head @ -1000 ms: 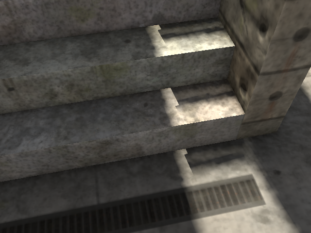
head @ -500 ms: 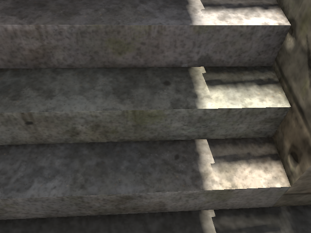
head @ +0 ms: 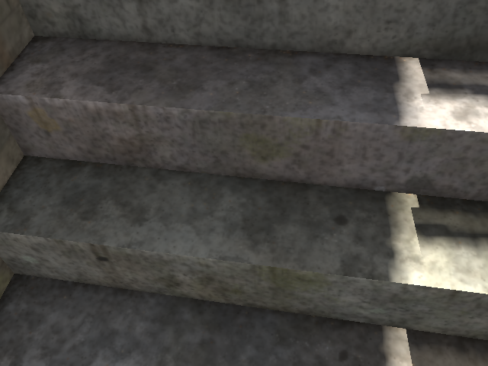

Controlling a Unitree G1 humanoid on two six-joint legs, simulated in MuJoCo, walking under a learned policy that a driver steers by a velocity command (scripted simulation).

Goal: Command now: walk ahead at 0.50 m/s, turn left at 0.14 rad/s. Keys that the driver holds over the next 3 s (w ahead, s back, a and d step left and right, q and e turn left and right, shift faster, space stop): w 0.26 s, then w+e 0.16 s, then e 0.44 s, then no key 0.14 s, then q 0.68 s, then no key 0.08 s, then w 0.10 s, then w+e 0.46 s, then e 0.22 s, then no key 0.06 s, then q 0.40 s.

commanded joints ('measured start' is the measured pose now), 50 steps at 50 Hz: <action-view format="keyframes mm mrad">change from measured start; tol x32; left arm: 1 -18 130 30 -38 -10 -19 3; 50 -39 124 107 -151 -67 150 84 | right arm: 1 -7 -14 15 -45 3 -11 -1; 50 -37 -128 -60 -146 -13 36 -85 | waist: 1 -22 -178 -76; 10 -61 228 -170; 28 18 -321 -136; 45 -4 -216 -89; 50 6 282 -46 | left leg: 1 95 13 62 -174 38 -11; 10 538 395 -319 -590 643 244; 14 221 271 -201 -727 62 238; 25 367 238 113 -385 1058 180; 30 -4 46 55 464 -164 -60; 45 185 -60 91 -266 -100 -27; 50 244 503 -420 -644 561 288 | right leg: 1 21 -224 106 -69 565 -106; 8 -65 -184 80 253 587 -77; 11 -332 -52 20 781 -436 23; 17 -330 -66 25 945 -158 40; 25 -45 6 -71 207 -77 -16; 29 159 -414 418 31 989 -317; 37 45 -217 263 96 824 -230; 47 -18 -162 441 105 259 -94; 50 -350 118 152 897 -582 101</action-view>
